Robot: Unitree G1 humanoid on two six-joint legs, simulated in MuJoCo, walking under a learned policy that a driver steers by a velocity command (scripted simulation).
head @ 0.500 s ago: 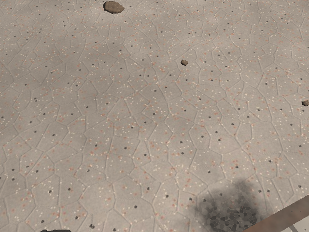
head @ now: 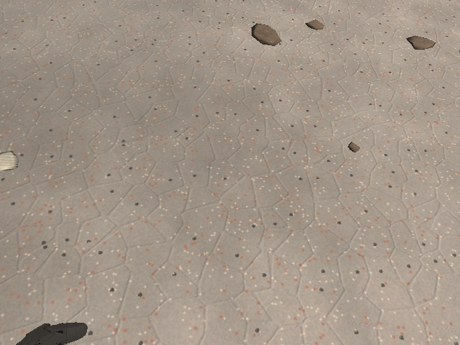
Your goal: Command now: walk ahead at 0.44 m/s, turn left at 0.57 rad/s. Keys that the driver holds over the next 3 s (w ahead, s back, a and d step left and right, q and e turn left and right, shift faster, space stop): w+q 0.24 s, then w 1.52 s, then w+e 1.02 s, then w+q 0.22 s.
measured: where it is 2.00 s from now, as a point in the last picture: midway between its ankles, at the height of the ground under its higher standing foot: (143, 170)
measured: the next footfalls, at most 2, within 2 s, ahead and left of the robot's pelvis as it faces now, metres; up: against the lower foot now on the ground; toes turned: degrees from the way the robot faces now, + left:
right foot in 0.16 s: +0.26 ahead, -0.14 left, +0.00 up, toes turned +9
left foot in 0.64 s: +0.49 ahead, +0.19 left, +0.00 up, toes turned +17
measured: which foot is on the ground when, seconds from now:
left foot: down 0.00-0.16, up 0.18-0.62, down 0.64-1.00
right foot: up 0.00-0.14, down 0.16-0.64, up 0.66-1.00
